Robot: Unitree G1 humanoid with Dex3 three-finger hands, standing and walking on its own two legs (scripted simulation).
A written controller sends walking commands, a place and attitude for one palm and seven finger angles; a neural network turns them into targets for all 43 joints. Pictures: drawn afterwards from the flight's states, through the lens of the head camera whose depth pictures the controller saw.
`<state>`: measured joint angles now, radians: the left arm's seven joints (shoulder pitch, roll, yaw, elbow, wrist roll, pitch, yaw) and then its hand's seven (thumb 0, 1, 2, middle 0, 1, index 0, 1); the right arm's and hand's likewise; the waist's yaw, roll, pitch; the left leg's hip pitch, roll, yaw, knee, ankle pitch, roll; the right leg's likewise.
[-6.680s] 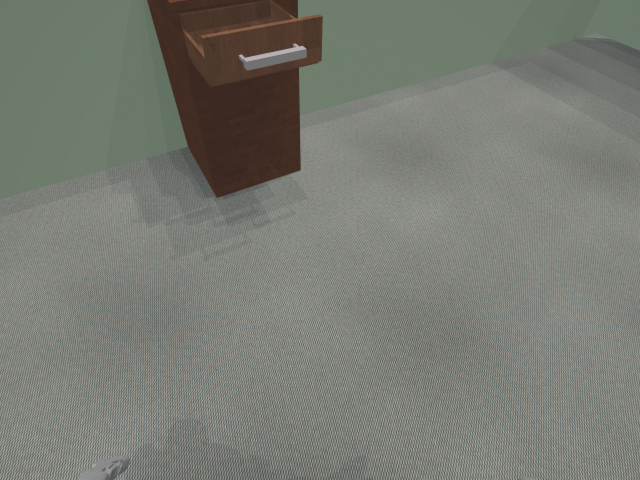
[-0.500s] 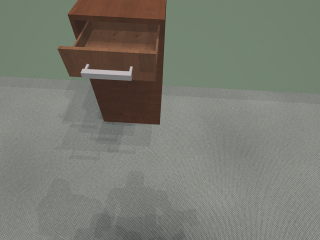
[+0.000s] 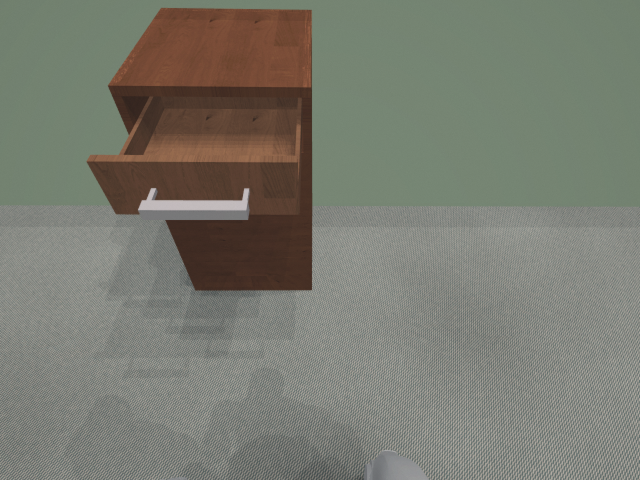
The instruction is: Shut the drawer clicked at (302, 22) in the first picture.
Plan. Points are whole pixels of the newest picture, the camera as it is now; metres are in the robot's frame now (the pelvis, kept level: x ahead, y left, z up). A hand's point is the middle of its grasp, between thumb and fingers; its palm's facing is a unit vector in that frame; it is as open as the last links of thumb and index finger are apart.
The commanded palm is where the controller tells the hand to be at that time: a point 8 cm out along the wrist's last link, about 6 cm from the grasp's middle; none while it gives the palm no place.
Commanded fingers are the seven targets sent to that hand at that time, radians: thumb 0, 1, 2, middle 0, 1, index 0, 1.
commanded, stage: take the last steps up to it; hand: left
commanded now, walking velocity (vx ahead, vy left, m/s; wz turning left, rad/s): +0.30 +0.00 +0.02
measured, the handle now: (197, 201) +0.61 +0.24 -0.05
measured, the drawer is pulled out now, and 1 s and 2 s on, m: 0.22 0.22 0.22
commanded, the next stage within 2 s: come to a stop and stand still in 0.50 s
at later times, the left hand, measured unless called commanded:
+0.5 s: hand out of the picture +0.12 +0.15 -0.16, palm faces +0.13 -0.97 -0.20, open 7.3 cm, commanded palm none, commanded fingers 0.00 0.90 0.90 -0.20 -0.30 -0.20 -0.30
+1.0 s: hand (199, 407) +0.26 +0.19 -0.17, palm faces +0.07 -0.97 -0.23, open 7.4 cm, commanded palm none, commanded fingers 0.00 0.90 0.90 -0.20 -0.30 -0.20 -0.30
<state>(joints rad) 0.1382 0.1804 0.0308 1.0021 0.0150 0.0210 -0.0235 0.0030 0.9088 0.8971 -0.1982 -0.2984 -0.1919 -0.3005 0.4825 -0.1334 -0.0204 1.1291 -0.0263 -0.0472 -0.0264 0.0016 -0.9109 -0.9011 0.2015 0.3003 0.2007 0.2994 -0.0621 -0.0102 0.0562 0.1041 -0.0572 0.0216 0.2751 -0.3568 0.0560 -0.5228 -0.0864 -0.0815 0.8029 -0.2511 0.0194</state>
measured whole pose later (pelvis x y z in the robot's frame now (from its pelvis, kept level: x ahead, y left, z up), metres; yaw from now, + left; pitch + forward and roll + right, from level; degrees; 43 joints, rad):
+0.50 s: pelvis +0.16 -0.02 +0.01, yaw +2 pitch -1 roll +0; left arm 0.37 0.15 0.03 1.10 0.02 -0.06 0.01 -0.01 0.92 0.90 -0.20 -0.30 -0.19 -0.30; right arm 0.16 -0.18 -0.05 1.02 -0.02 -0.01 0.02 0.00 -0.91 -0.90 0.19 0.30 0.19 0.30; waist 0.03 0.03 0.03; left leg -0.47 0.10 0.06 0.74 -0.21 -0.02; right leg -0.09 -0.01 -0.16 0.37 -0.26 -0.03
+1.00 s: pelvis +0.21 -0.01 +0.01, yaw +1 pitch -1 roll -1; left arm 0.19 0.22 0.07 1.00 0.02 0.07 0.03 0.00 0.91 0.90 -0.20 -0.30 -0.19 -0.30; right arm 0.17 -0.15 -0.05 1.03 -0.02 0.02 -0.04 -0.01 -0.93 -0.90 0.20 0.30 0.20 0.30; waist 0.00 -0.04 0.08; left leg -0.25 0.07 0.13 0.44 -0.18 0.01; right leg -0.43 -0.04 0.00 1.00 -0.41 0.05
